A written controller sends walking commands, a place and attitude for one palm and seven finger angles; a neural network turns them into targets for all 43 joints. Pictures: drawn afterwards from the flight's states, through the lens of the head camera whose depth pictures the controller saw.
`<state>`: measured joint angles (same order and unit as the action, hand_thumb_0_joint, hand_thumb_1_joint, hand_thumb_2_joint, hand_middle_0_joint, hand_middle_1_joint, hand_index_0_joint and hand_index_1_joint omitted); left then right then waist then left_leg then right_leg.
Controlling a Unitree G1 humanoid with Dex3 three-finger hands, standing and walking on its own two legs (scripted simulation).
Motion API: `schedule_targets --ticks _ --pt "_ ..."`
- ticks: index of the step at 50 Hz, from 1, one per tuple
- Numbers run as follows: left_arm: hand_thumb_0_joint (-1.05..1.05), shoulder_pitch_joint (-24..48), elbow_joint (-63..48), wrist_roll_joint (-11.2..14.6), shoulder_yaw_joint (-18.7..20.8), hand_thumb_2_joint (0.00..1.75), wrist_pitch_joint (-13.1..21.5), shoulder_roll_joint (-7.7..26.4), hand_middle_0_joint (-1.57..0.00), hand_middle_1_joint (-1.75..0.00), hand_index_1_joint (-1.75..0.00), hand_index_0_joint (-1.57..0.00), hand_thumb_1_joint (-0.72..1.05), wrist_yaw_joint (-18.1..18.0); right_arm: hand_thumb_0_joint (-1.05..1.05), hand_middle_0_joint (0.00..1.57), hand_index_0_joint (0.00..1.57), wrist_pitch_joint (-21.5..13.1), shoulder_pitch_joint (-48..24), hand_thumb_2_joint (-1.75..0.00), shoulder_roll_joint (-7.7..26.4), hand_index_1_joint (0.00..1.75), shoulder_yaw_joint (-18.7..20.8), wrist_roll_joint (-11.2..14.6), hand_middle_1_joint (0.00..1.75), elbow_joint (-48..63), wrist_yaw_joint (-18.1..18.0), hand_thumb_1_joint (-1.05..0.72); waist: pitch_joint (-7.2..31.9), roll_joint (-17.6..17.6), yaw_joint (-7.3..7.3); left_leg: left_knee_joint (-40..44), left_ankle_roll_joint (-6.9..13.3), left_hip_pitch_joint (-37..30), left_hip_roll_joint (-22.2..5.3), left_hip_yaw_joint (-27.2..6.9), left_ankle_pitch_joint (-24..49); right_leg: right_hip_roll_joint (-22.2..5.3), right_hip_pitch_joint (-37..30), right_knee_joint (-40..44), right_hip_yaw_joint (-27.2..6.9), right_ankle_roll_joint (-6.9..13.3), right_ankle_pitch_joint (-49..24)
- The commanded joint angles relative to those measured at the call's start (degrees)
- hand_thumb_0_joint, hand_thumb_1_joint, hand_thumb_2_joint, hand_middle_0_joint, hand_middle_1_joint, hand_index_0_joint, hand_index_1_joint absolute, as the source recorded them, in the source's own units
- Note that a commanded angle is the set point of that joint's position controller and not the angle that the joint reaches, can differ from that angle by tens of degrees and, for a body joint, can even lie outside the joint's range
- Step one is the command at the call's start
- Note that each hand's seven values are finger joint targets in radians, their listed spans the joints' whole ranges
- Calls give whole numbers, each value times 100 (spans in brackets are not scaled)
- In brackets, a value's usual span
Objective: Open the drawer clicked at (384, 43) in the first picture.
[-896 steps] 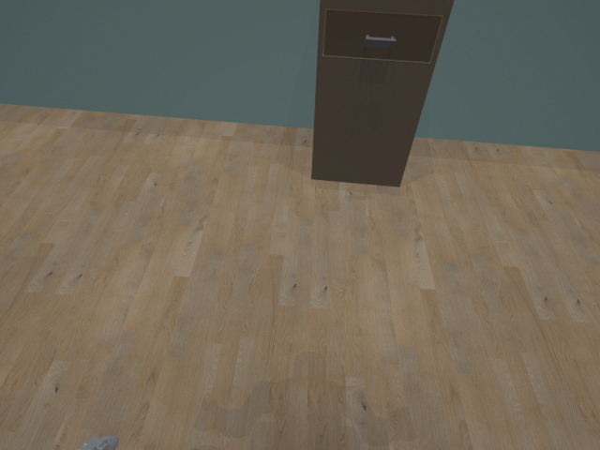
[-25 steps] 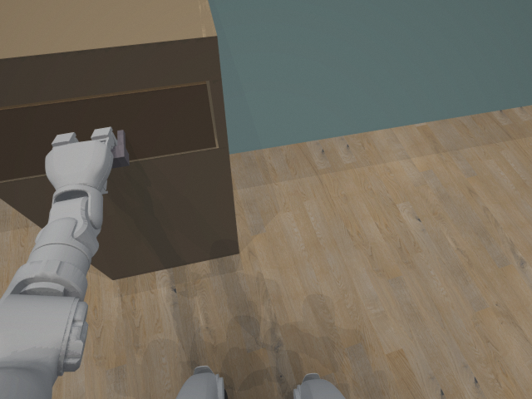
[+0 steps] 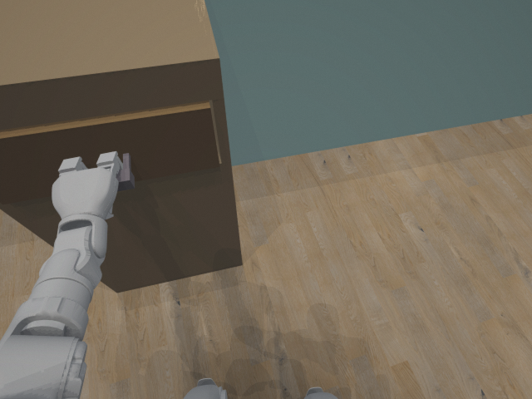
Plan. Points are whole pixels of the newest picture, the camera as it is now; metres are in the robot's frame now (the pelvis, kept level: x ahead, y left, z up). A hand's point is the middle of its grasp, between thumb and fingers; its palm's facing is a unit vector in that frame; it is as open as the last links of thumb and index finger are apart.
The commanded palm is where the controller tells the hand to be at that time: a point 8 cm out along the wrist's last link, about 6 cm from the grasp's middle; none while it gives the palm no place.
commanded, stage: pull the drawer open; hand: left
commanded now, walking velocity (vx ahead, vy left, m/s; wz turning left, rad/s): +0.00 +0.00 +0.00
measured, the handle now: (99, 173) +0.48 +0.27 +0.00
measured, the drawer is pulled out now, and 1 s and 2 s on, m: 0.01 0.14 0.30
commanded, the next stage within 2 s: open the thumb to release the handle in 1.96 s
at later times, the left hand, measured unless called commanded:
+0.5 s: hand (102, 216) +0.41 +0.26 -0.01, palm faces -0.06 -0.04 -1.00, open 6.1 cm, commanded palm +0.37 +0.25 +0.04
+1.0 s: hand (102, 281) +0.30 +0.24 -0.02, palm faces -0.01 -0.07 -1.00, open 6.1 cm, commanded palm +0.26 +0.23 +0.04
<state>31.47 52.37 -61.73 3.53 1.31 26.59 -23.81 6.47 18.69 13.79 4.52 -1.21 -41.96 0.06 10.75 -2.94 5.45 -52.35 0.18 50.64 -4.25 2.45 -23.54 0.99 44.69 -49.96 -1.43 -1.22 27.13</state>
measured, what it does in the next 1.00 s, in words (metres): stands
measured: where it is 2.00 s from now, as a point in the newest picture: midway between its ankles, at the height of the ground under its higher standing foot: outside the picture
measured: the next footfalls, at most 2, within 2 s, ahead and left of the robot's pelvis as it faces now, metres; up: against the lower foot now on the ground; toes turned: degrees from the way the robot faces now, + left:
none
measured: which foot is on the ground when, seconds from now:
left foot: down 0.00-1.00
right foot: down 0.00-1.00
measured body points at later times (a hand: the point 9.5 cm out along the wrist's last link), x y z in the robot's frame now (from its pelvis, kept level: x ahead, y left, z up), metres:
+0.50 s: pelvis -0.01 -0.01 +0.00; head +0.08 +0.00 +0.44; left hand +0.41 +0.26 +0.04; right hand +0.07 -0.27 -0.13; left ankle +0.00 +0.12 -0.69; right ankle -0.04 -0.14 -0.69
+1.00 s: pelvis +0.01 -0.01 +0.01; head +0.05 -0.02 +0.46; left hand +0.30 +0.24 +0.04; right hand +0.15 -0.26 -0.10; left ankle +0.00 +0.12 -0.69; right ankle -0.04 -0.14 -0.69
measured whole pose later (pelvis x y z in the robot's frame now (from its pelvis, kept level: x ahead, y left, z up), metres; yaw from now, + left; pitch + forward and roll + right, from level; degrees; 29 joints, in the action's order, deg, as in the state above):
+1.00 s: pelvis +0.01 -0.01 +0.01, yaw +1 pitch +15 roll -1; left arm 1.3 24.9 -60.1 -3.9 -5.9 18.5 -26.7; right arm 4.3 10.9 13.5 4.0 -1.2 -37.7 0.5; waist 10.2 -3.1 1.8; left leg -48.2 -0.5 39.6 -3.3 2.2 -23.0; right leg 0.2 33.9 -46.9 -1.0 -0.7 27.4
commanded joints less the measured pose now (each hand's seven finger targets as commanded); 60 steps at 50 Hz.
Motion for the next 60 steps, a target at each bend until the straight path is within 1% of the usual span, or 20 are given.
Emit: schedule_targets --ticks 1,4,5,6,10,16,20,23,26,29,31,32,39,43,48,51,53,55,58,60 --pt "0 442 -1323 123 333 90 -71 1164 -40 -135 -135 -40 90 -219 0 20 20 -120 412 -90 873 30 334 32 30 487 -46 -90 2313 -154 -404 332 174 -2439 368 52 3426 295 -1132 421 408 275 -3430" --pt "0 15 -1715 175 331 90 -192 1059 -40 -135 -135 -40 90 -258 0 20 20 -139 271 -90 868 30 325 35 30 572 -24 -90 2229 -141 -430 389 165 -2519 362 31 3652 279 -1291 466 405 273 -3637" --pt "0 978 -1702 102 324 90 -179 1255 -40 -135 -135 -40 90 -313 0 20 20 -131 314 -90 908 30 302 31 30 444 -62 -90 2075 -152 -174 350 171 -2501 352 18 3452 265 -1054 462 403 238 -3584" --pt "0 1620 -1338 13 384 90 -207 1443 -40 -135 -135 -40 90 -335 0 20 20 -124 427 -90 939 30 299 3 30 307 -106 -90 1813 -64 -40 296 175 -2284 367 -13 3164 258 -834 413 420 236 -3314" --pt "0 1956 -1041 -150 283 90 -248 1369 -40 -135 -135 -40 90 -387 0 20 20 -110 418 -90 912 30 313 -14 30 296 -113 -90 2078 -360 -116 307 154 -2569 394 -43 3148 254 -600 418 419 280 -2959" --pt "0 2028 -655 -59 230 90 -211 1331 -40 -135 -135 -40 90 -254 0 20 20 -69 404 -90 885 30 286 -10 30 331 -152 -90 2123 7 -104 222 185 -2293 441 -31 2961 235 -775 391 369 259 -3082" --pt "0 2290 -695 -88 222 90 -30 1369 -40 -135 -135 -40 90 -233 0 20 20 -85 403 -90 855 30 268 2 30 380 -161 -90 2239 -161 -93 187 188 -2255 442 -44 2794 250 -644 352 350 263 -2907" --pt "0 1372 -901 -25 231 90 58 1132 -40 -135 -135 -40 90 -232 0 20 20 -103 326 -90 800 30 292 -8 30 538 -119 -90 2451 -195 -354 230 175 -2333 450 9 2917 273 -923 341 358 288 -3028" --pt "0 518 -1469 70 185 90 107 873 -40 -135 -135 -40 90 -269 0 20 20 -134 189 -90 756 30 321 15 30 669 -59 -90 2493 -295 -463 278 165 -2517 417 36 3128 301 -1075 385 383 307 -3166" --pt "0 -342 -1979 189 228 90 -13 769 -40 -135 -135 -40 90 -336 0 20 20 -186 46 -90 778 30 327 31 30 761 -17 -90 2394 -96 -525 385 162 -2456 399 20 3200 303 -1336 435 404 306 -3322" --pt "0 -508 -2254 222 72 90 -139 602 -40 -135 -135 -40 90 -399 0 20 20 -223 -22 -90 794 30 328 52 30 767 -12 -90 2092 -91 -447 475 163 -2443 389 50 2920 308 -1263 518 433 290 -3144" --pt "0 -460 -2478 223 159 90 -178 726 -40 -135 -135 -40 90 -444 0 20 20 -233 -73 -90 805 30 318 58 30 757 -15 -90 2111 -37 -436 503 169 -2456 395 63 2830 300 -1311 551 423 275 -3157" --pt "0 -1650 -3323 275 110 90 -618 533 -40 -135 -135 -40 90 -576 0 20 20 -335 -422 -90 801 30 287 34 30 841 -3 -90 1821 -138 -535 682 132 -2727 360 16 3035 272 -1465 639 469 312 -3168" --pt "0 -2211 -3618 286 -137 90 -774 208 -40 -135 -135 -40 90 -555 0 20 20 -388 -635 -90 751 30 240 42 30 973 10 -90 1512 -132 -550 753 116 -2767 374 6 2934 266 -1417 659 513 308 -3065" --pt "0 -2514 -3843 210 -257 90 -818 39 -40 -135 -135 -40 90 -542 0 20 20 -430 -890 -90 703 30 189 19 30 1108 -31 -90 1293 51 -557 797 127 -2794 413 2 2558 245 -1393 719 512 310 -2827" --pt "0 -3040 -4095 185 -169 90 -812 63 -40 -135 -135 -40 90 -528 0 20 20 -434 -1026 -90 658 30 158 12 30 1207 -21 -90 1342 -9 -686 779 110 -2875 421 -6 2769 228 -1496 668 506 323 -2953" --pt "0 -3090 -4365 175 -406 90 -786 -164 -40 -135 -135 -40 90 -508 0 20 20 -443 -1138 -90 630 30 138 1 30 1269 0 -90 1253 -37 -641 763 113 -2918 426 -9 2732 212 -1443 681 505 317 -2965" --pt "0 -3586 -4502 148 -245 90 -777 -47 -40 -135 -135 -40 90 -501 0 20 20 -425 -1287 -90 603 30 89 -15 30 1334 14 -90 1326 41 -753 723 112 -2946 443 1 2879 201 -1571 653 466 314 -3201" --pt "0 -3786 -4747 128 -283 90 -741 -86 -40 -135 -135 -40 90 -490 0 20 20 -436 -1378 -90 586 30 74 -36 30 1398 20 -90 1044 52 -713 724 105 -2816 464 0 2612 185 -1524 666 464 312 -3134" --pt "0 -3920 -4973 81 -184 90 -689 12 -40 -135 -135 -40 90 -514 0 20 20 -425 -1508 -90 556 30 39 -60 30 1427 22 -90 1146 16 -780 692 101 -2892 474 22 2638 168 -1567 645 411 314 -3242"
